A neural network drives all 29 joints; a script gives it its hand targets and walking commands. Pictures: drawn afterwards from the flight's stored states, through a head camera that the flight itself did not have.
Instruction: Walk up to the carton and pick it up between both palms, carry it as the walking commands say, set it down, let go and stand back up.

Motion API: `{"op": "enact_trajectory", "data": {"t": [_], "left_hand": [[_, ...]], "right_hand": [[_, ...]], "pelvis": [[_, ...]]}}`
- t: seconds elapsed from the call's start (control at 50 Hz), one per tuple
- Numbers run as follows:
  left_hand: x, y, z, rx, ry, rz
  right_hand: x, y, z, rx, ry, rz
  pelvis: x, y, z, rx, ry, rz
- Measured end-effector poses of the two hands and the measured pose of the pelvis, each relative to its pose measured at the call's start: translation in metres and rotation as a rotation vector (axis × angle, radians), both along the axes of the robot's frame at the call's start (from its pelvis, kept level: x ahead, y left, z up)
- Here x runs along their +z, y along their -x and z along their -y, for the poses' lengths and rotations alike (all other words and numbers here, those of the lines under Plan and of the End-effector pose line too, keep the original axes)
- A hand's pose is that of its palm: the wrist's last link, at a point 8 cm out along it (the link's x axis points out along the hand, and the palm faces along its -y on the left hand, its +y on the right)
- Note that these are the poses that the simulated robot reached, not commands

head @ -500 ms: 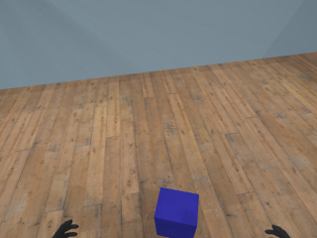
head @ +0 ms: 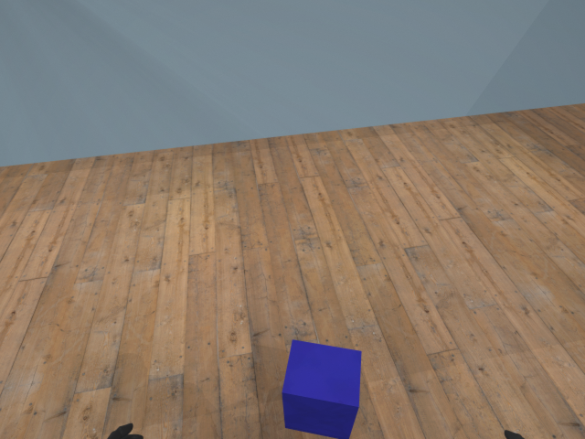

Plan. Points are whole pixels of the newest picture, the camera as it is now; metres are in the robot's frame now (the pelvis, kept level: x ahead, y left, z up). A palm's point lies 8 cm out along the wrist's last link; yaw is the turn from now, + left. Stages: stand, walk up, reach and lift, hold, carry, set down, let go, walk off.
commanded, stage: stand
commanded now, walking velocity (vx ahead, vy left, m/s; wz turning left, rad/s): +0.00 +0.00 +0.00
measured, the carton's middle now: (321, 391) +0.43 -0.04 -0.63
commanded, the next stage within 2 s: none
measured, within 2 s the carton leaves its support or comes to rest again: neither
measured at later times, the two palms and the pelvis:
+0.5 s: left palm out of the picture +0.06 +0.30 -0.10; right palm out of the picture +0.05 -0.30 -0.10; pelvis -0.01 +0.00 +0.00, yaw +0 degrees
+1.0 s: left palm out of the picture +0.05 +0.31 -0.10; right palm out of the picture +0.06 -0.30 -0.11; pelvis -0.02 +0.00 +0.01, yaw +0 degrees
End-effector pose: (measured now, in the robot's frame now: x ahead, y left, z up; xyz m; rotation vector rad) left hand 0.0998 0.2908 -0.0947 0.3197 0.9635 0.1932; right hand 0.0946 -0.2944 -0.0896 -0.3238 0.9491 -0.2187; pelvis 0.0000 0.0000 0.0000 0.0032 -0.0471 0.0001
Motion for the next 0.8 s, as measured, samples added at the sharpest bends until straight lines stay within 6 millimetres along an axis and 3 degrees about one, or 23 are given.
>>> {"op": "enact_trajectory", "data": {"t": [0.32,0.52,0.8], "left_hand": [[-0.004,0.045,-0.017,0.03,-0.033,-0.133],[-0.01,0.044,-0.013,0.025,-0.014,-0.134],[-0.008,0.057,-0.02,0.039,-0.034,-0.207]], "right_hand": [[-0.016,0.042,0.004,-0.026,-0.014,-0.136],[-0.011,0.041,0.009,-0.032,0.003,-0.141],[-0.016,0.042,0.009,-0.026,-0.005,-0.187]], "pelvis": [[0.003,0.011,-0.003,-0.001,-0.001,0.008],[0.003,0.015,-0.002,-0.005,-0.002,0.019],[0.006,0.017,-0.001,-0.002,-0.005,0.013]]}}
